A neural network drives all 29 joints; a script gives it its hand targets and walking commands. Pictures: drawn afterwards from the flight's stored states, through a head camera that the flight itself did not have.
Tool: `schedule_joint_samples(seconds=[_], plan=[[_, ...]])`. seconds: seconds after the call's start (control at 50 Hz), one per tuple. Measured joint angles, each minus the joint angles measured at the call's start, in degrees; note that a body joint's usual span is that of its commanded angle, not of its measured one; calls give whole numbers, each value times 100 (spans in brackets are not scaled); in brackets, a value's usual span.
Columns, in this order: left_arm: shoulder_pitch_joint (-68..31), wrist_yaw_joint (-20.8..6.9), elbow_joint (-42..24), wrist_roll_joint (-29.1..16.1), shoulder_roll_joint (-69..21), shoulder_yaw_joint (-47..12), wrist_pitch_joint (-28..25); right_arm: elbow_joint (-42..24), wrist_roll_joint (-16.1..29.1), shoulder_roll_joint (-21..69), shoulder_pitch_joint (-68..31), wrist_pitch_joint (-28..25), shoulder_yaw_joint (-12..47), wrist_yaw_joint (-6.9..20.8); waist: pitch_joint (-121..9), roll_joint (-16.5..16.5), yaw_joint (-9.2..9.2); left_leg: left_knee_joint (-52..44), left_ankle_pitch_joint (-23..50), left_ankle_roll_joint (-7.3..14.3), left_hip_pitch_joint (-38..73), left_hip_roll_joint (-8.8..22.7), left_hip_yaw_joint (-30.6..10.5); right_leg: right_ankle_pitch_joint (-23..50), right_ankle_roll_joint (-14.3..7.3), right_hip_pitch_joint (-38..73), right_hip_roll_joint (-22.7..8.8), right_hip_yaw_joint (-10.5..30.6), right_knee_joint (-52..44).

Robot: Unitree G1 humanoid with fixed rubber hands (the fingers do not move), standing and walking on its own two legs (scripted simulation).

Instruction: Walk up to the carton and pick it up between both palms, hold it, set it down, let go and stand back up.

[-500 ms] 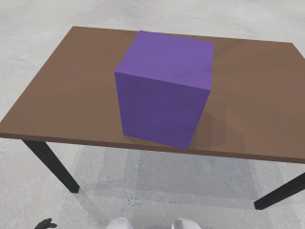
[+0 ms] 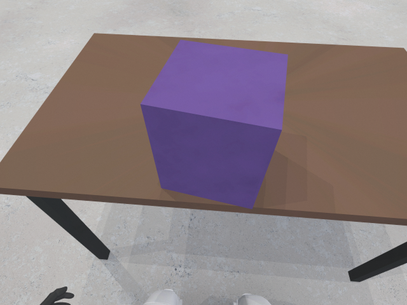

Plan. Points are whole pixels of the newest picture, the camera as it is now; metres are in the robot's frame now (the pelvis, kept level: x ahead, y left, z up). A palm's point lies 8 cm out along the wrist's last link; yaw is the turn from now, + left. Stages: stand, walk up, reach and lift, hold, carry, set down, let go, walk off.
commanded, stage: walk up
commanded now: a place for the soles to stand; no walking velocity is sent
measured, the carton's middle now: (217, 128) +0.44 -0.01 +0.10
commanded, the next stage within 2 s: reach and lift in 1.24 s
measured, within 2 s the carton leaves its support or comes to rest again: neither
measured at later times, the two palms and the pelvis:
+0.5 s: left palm out of the picture +0.09 +0.31 -0.08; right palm out of the picture +0.08 -0.31 -0.09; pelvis +0.00 +0.00 +0.00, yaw +0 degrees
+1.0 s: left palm out of the picture +0.09 +0.31 -0.08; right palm out of the picture +0.08 -0.30 -0.10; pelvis -0.01 +0.00 +0.00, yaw +0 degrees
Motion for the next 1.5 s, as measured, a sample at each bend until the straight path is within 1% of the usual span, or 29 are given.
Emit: schedule_joint_samples(seconds=[0.06, 0.16, 0.2, 0.22, 0.26, 0.32, 0.38, 0.4, 0.42, 0.46, 0.48, 0.54, 0.56, 0.62, 0.72, 0.82, 0.94, 1.26, 1.28, 1.32, 1.36, 1.38, 1.42, 1.5], plan=[[0, 1, 2, 0, -85, -1, -102, -2, 0, -23, -82, 41, -1, -27, -1, 45, 1, 10, -17, 0, 0, 7, 0, -260, 43, 3, 0, -9, 47], [-37, 20, 5, -19, -112, 1, -18, -3, 0, -14, -165, -95, 1, -25, 0, 41, 0, 11, -69, -4, 2, 7, -1, -279, 42, -28, -1, -9, 105], [-66, 39, 4, -30, -111, 1, 35, -2, 0, -6, -165, -108, 0, -14, -2, -5, 1, 10, -69, -4, 7, 7, 0, -464, -13, -42, -1, -8, 143], [-71, 43, 3, -30, -111, 1, 38, -1, 0, -5, -165, -102, 0, -14, -2, -29, 1, 11, -69, -4, 9, 9, 0, -470, -22, -45, -1, -9, 141], [-70, 43, 2, -26, -126, 0, 21, 0, 0, -12, -168, -61, 0, -20, -2, -45, 1, 16, -68, -4, 12, 29, -15, -241, 4, -47, 13, -26, 120], [-70, 24, 2, -7, -149, 0, -48, 0, 0, -24, -208, 52, -1, -29, -2, -37, 11, 40, -56, -4, 12, 48, -25, -313, -2, -46, 31, -40, 160], [-70, 7, 3, 3, -150, 1, -68, -1, 0, -75, -282, 107, -1, -30, -2, 2, 12, 208, -438, -4, 12, 42, -24, -341, -28, -47, 30, -39, 203], [-70, 6, 3, 3, -145, 1, -71, -2, 0, -100, -298, 102, -1, -30, -2, 27, 12, 218, -463, -4, 11, 47, -25, -339, -28, -49, 30, -45, 203], [-70, 6, 4, 3, -135, 1, -61, -3, 0, -117, -300, 83, 0, -24, -2, 41, 15, 209, -460, -1, 12, 48, -22, -337, -24, -49, 27, -46, 205], [-70, 6, 5, 3, -119, 1, 0, -4, 0, -119, -298, 28, 1, -7, -2, 39, 15, 144, -132, 0, 22, 33, -5, -331, 5, -49, 16, -22, 205], [-70, 6, 5, 3, -116, 1, 36, -4, 0, -106, -289, -10, 1, -6, -2, 28, 9, 142, -96, -6, 32, 29, 12, -329, 9, -49, 16, 2, 212], [-118, 38, 3, -51, -112, 2, 110, -2, 0, -48, -268, -39, 1, -3, 5, 0, -7, 136, -147, -11, 32, 34, 13, -457, 10, -48, 16, 0, 213], [-125, 48, 1, -59, -105, 1, 96, -1, 0, -27, -270, -31, 1, -2, 5, -19, -7, 136, -150, -11, 32, 36, 14, -243, 25, -37, 16, -1, 152], [-127, 51, 1, -60, -127, 0, -7, -1, 0, -14, -328, 31, -1, -19, 5, -13, -7, 137, -132, -11, 32, 41, 13, -245, 96, -29, 17, -1, 143], [-170, 53, 4, -67, -133, 1, 10, -2, 0, 7, -415, 55, 1, -44, 5, 16, -8, 139, -103, -11, 32, 26, 33, -227, 93, -31, 4, 21, 143], [-209, 64, 3, -73, -135, 1, 89, -1, 0, 35, -417, 63, 0, -1, 5, 18, -6, 139, -68, -11, 32, 47, 20, -199, 94, -31, 17, 0, 146], [-209, 39, 3, -27, -153, 1, 47, -2, 0, 28, -449, 151, 0, 11, 5, 48, -8, 137, -56, -11, 34, 47, 21, -177, 74, -32, 19, 2, 146], [-269, 42, 4, -27, -161, 1, 41, 1, 0, 47, -490, 132, 0, 32, 5, -13, -11, 120, -59, -12, 36, 34, 37, -189, 85, -35, 6, 19, 134], [-348, 67, 24, 28, -184, 0, 313, 276, -6, 63, -583, -143, -50, 83, 5, -15, -11, 121, -59, -29, 35, 36, 37, -189, 86, -35, 6, 19, 134], [-616, 155, 27, 237, -308, -1, 1202, 932, -59, 77, -857, -670, -173, 250, 31, 20, -11, 145, -61, -53, 35, 38, 37, -189, 86, -36, 6, 19, 157], [-866, 205, 15, 350, -474, -3, 1784, 1208, -79, 81, -1020, -957, -240, 349, 75, 84, -12, 180, -66, -54, 35, 39, 38, -195, 87, -36, 6, 19, 193], [-967, 218, 10, 326, -560, -4, 1934, 1217, -80, 97, -1049, -1060, -270, 369, 81, 116, -12, 183, -65, -54, 35, 40, 37, -194, 96, -36, 6, 19, 196], [-1129, 223, -30, 183, -715, -5, 2069, 1219, -80, 159, -1112, -1227, -346, 375, 81, 170, -17, 180, -60, -54, 37, 45, 37, -189, 110, -36, 8, 18, 196], [-1208, 219, -383, 26, -861, -3, 2060, 1110, -80, 399, -1175, -1283, -378, 289, 80, 121, -48, 90, -13, -72, 78, 46, 38, -175, 105, -25, 9, 16, 170]])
